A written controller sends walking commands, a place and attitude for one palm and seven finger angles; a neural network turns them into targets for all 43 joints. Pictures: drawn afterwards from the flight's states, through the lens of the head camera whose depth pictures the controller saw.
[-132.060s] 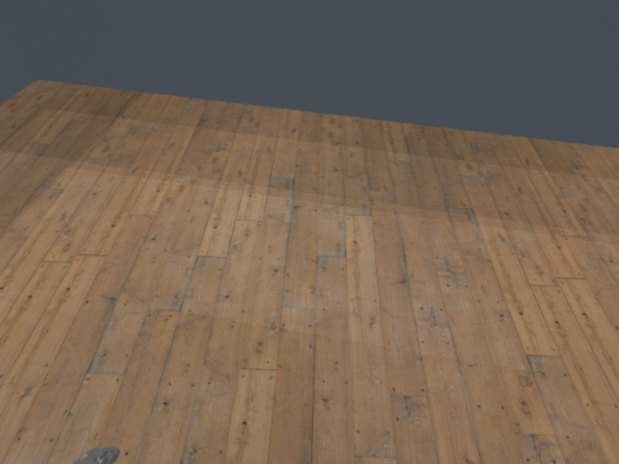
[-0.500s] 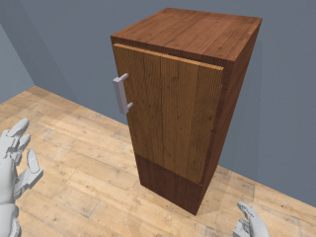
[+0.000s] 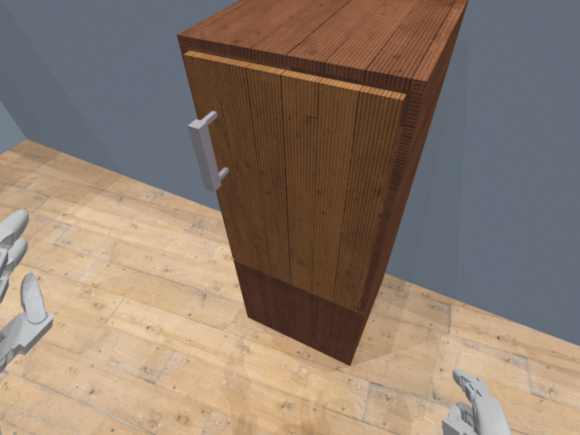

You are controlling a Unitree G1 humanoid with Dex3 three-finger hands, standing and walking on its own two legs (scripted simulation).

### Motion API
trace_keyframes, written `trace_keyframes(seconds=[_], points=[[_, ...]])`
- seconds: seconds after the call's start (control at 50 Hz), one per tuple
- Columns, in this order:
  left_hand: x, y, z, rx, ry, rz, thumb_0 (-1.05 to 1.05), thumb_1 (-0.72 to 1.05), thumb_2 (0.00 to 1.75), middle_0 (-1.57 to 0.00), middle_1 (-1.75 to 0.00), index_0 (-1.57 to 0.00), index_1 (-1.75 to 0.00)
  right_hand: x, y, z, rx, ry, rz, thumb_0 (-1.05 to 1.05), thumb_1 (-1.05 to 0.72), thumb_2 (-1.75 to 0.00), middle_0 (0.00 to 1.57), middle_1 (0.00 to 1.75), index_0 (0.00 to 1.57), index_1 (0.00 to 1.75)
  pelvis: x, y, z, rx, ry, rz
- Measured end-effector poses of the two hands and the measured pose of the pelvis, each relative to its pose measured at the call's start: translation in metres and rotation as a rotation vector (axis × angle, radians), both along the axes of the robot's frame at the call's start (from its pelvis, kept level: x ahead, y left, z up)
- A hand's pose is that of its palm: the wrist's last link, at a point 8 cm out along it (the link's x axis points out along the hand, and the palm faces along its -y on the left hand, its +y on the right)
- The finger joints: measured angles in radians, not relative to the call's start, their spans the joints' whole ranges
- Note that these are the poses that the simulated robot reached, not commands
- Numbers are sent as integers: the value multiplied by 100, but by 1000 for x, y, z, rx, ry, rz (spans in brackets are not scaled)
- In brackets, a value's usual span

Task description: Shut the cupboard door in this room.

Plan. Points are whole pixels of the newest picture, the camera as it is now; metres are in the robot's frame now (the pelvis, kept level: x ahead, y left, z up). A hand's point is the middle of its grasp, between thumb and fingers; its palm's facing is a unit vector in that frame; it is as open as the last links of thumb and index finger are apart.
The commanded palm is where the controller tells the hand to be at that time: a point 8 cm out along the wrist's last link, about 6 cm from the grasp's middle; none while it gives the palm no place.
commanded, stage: step back with the hand held close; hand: left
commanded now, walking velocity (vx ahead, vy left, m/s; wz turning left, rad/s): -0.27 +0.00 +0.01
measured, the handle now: (212, 151) +0.59 +0.19 +0.07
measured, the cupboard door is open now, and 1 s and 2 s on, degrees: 0 0 0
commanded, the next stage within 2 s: stop stepping back and stand still in 1.26 s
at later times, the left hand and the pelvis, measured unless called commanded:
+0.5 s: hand out of the picture +0.13 +0.28 +0.16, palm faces +0.50 -0.74 -0.45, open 7.4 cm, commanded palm +0.07 +0.31 +0.18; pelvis -0.07 +0.01 -0.02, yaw +2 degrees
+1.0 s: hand out of the picture +0.07 +0.25 +0.16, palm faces +0.43 -0.80 -0.43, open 7.4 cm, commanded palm +0.00 +0.30 +0.18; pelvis -0.12 -0.01 -0.01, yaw +3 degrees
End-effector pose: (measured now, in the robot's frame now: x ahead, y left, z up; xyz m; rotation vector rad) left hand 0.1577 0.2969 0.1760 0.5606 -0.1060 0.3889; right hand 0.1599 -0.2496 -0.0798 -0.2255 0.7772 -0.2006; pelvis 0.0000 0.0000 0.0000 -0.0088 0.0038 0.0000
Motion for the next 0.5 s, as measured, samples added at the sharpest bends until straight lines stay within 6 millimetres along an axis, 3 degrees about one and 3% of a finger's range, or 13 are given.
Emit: trace_keyframes(seconds=[0.26, 0.5], points=[[-37, 14, -2, 10, -84, -7, 1, 89, 90, -21, -30, -21, -30, -43, 18, 3, -14, -15, 11, 1, -91, -90, 20, 30, 20, 30, -37, 10, -6, -15, 7, -1], [-76, 19, -1, 44, -180, 30, 1, 89, 90, -21, -30, -21, -30, -78, 18, -7, -34, -4, 57, 1, -91, -90, 20, 30, 21, 30, -65, 6, -16, -26, -13, 32]])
